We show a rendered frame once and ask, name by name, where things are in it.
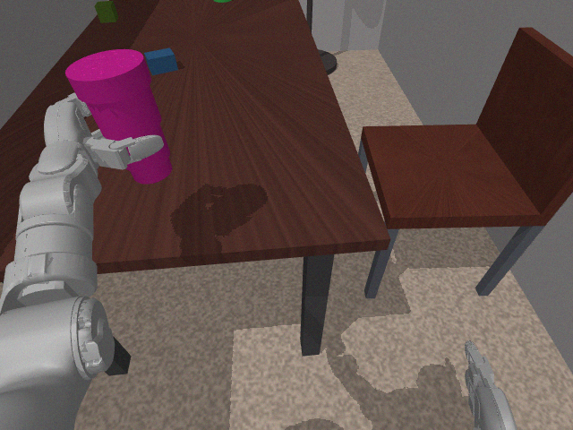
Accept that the right robot hand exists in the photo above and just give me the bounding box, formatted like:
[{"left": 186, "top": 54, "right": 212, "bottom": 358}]
[{"left": 465, "top": 340, "right": 517, "bottom": 430}]

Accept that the coat stand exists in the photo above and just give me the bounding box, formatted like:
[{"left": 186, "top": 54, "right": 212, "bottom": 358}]
[{"left": 306, "top": 0, "right": 337, "bottom": 75}]

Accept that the left robot hand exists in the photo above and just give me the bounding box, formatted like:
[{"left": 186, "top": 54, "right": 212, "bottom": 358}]
[{"left": 44, "top": 92, "right": 164, "bottom": 170}]

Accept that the chair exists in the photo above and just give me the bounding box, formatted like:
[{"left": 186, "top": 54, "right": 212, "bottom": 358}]
[{"left": 358, "top": 28, "right": 573, "bottom": 298}]

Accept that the table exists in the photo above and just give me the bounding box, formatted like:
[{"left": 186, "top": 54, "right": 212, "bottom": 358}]
[{"left": 0, "top": 0, "right": 390, "bottom": 375}]

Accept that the left robot arm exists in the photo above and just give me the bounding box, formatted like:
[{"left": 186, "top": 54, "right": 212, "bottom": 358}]
[{"left": 0, "top": 141, "right": 115, "bottom": 430}]

